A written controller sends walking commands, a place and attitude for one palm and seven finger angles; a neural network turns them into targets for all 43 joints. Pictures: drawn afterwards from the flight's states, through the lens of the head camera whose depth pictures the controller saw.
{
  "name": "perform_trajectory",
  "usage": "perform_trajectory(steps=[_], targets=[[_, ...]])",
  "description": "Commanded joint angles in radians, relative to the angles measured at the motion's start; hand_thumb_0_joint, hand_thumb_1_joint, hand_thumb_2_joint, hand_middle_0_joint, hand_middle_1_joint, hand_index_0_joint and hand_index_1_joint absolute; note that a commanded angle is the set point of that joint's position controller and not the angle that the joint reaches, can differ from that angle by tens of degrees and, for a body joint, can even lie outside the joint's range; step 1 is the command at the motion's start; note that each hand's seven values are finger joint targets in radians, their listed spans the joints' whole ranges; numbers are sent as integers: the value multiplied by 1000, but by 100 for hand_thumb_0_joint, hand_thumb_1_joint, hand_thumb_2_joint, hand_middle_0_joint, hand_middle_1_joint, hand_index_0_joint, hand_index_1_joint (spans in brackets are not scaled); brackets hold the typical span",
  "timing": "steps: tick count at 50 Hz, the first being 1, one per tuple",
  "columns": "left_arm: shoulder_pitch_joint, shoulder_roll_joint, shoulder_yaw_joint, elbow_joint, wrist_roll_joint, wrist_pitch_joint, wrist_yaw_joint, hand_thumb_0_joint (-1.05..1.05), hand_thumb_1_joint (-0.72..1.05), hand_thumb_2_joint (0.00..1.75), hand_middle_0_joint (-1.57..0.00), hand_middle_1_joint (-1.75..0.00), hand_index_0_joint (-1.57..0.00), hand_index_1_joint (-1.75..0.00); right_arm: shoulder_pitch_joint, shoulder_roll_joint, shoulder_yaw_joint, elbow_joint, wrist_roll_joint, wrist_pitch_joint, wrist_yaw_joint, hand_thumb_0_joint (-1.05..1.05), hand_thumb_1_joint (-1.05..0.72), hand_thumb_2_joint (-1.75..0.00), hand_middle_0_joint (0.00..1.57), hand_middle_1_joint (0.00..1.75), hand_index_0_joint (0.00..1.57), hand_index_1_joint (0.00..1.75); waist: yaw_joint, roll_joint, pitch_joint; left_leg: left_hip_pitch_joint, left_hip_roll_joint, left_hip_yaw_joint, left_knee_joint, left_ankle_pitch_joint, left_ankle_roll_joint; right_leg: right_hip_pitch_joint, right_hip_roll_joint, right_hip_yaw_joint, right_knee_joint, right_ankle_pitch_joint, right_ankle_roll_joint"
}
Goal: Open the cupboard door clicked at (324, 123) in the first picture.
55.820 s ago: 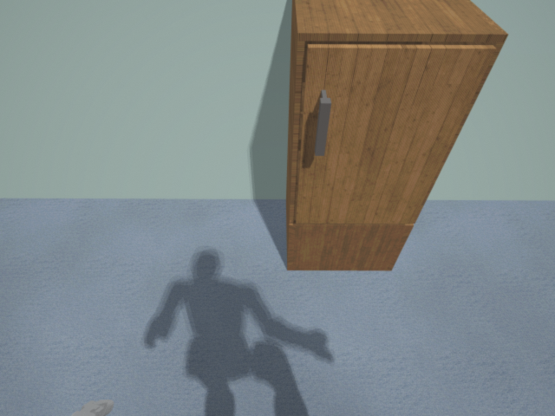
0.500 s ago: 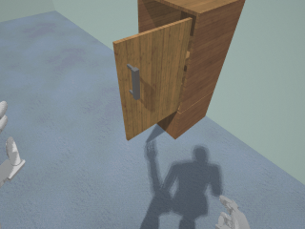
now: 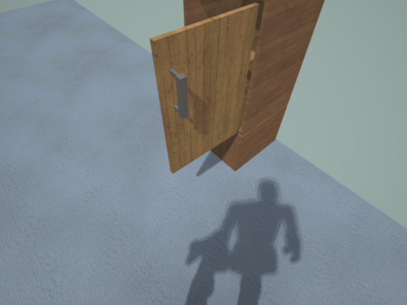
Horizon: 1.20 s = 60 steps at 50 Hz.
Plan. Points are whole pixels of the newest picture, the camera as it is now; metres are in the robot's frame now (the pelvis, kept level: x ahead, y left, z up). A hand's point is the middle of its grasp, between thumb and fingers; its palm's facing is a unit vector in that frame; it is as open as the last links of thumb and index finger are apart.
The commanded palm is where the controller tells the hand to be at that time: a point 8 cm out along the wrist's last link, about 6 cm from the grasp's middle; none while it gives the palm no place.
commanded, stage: let the arm hang, fingers relaxed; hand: left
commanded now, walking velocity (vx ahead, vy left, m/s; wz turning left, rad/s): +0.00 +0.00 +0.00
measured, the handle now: (178, 94) +0.69 +0.10 +0.00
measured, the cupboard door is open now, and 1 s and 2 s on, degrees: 88 88 88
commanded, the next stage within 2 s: look to check the result in 0.82 s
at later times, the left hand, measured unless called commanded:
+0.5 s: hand out of the picture +0.00 +0.18 -0.17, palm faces +0.04 -0.97 -0.23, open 7.3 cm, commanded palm none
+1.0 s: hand out of the picture +0.02 +0.17 -0.16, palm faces +0.03 -0.98 -0.21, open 7.3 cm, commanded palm none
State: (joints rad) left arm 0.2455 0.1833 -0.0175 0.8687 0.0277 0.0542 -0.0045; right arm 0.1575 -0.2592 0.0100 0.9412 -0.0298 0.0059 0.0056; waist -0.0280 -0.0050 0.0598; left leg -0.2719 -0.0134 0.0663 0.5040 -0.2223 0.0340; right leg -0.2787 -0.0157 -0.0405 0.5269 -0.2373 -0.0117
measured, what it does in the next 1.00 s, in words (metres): stands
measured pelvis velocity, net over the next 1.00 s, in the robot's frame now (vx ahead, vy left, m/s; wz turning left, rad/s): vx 0.01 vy -0.02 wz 0.01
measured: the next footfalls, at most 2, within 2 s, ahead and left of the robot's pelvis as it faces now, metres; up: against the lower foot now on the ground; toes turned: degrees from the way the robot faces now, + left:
none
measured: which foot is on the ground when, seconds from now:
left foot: down 0.00-1.00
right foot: down 0.00-1.00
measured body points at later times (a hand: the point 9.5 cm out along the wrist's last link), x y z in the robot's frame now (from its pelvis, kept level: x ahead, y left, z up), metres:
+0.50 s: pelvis +0.00 -0.01 +0.01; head +0.01 -0.02 +0.46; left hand +0.00 +0.23 -0.15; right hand -0.01 -0.22 -0.16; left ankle +0.03 +0.10 -0.74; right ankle +0.03 -0.11 -0.74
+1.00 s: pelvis +0.01 -0.02 +0.01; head +0.03 -0.02 +0.46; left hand +0.02 +0.22 -0.15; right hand +0.01 -0.24 -0.15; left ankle +0.03 +0.10 -0.74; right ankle +0.03 -0.11 -0.74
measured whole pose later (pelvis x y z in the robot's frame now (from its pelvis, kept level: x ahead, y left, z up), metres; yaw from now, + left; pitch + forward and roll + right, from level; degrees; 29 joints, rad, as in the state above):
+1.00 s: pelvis +0.01 -0.02 +0.01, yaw +1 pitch -2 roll +0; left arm 0.24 0.17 0.01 1.14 0.01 -0.01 0.02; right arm 0.26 -0.17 0.00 1.15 -0.02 0.01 -0.03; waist -0.01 0.01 0.06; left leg -0.18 0.00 0.04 0.39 -0.18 0.01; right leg -0.17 0.01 -0.06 0.40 -0.20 -0.03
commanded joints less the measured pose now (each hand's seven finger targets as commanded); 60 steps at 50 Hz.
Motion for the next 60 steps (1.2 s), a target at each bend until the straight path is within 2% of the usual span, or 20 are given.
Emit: perform_trajectory(steps=[1,2,3,5,7,10,14,17,22,24,31,38,46,49,60], targets=[[14,175,45,51,-12,-62,24,0,90,90,-20,-30,-20,-30,26,-78,-20,15,8,-9,-17,0,-90,-90,20,30,20,30,19,80,-78,44,91,-126,-152,-17,-6,59,-90,133,-184,-30,-40],[30,155,55,80,-11,-63,25,0,90,90,-20,-30,-20,-30,37,-70,-25,32,4,-6,-21,0,-90,-90,20,30,20,30,23,140,-77,44,94,-122,-156,-44,-4,59,-91,127,-197,-40,-44],[34,161,51,107,-13,-63,25,0,90,90,-20,-30,-20,-30,50,-60,-24,49,7,-3,-22,0,-90,-90,20,30,20,30,21,142,-68,35,93,-126,-163,-62,-5,63,-88,128,-205,-46,-45],[36,156,50,149,-14,-65,25,0,90,90,-20,-30,-20,-30,82,-63,-30,76,9,-1,-26,0,-90,-90,20,30,20,30,18,84,-58,43,100,-131,-166,-67,-2,62,-90,116,-221,-56,-46],[49,146,46,183,-17,-66,25,0,90,90,-20,-30,-20,-30,110,-56,-31,102,10,0,-29,0,-90,-90,20,30,20,30,16,74,-52,51,101,-129,-166,-62,0,54,-89,114,-228,-62,-47],[59,136,44,217,-17,-65,29,0,90,90,-20,-30,-20,-30,144,-38,-34,130,12,2,-32,0,-90,-90,20,30,20,30,15,17,-23,51,102,-125,-164,-47,3,41,-92,104,-236,-76,-47],[78,122,44,241,-18,-62,34,0,90,90,-20,-30,-20,-30,171,-27,-33,151,13,5,-35,0,-90,-90,20,30,20,30,18,1,3,48,101,-124,-167,-58,6,21,-86,101,-236,-107,-45],[80,108,45,248,-18,-62,37,0,90,90,-20,-30,-20,-30,188,-10,-31,165,10,-1,-36,0,-90,-90,20,30,20,30,18,-7,-9,41,110,-130,-182,-42,7,44,-85,93,-213,-67,-42],[82,88,44,253,-17,-60,40,0,90,90,-20,-30,-20,-30,181,12,-27,175,10,-7,-37,0,-90,-90,20,30,20,30,25,19,14,22,115,-139,-205,-32,5,55,-83,84,-193,-25,-35],[84,86,44,251,-16,-60,42,0,90,90,-20,-30,-20,-30,176,10,-28,175,10,-5,-36,0,-90,-90,20,30,20,30,28,0,36,24,113,-134,-205,-36,4,38,-80,83,-196,-31,-33],[59,77,48,239,-15,-64,43,0,90,90,-20,-30,-20,-30,174,30,-27,181,7,-8,-35,0,-90,-90,20,30,20,30,23,3,32,35,106,-123,-203,-10,-2,45,-87,92,-207,-21,-32],[40,100,54,233,-17,-73,40,0,90,90,-20,-30,-20,-30,162,10,-30,178,9,-14,-36,0,-90,-90,20,30,20,30,20,9,1,69,110,-119,-196,52,-4,72,-91,93,-216,26,-35],[35,108,52,240,-18,-74,38,0,90,90,-20,-30,-20,-30,146,-9,-31,179,9,-14,-38,0,-90,-90,20,30,20,30,19,26,-4,90,113,-117,-196,61,-6,78,-92,97,-227,32,-38],[32,120,54,242,-18,-77,38,0,90,90,-20,-30,-20,-30,135,-24,-34,176,12,-13,-39,0,-90,-90,20,30,20,30,20,9,2,98,114,-116,-195,62,-5,75,-90,98,-237,28,-40],[10,143,54,247,-17,-81,35,0,90,90,-20,-30,-20,-30,100,-50,-36,175,11,-15,-39,0,-90,-90,20,30,20,30,18,6,-10,120,117,-115,-196,91,-7,91,-99,100,-250,60,-40]])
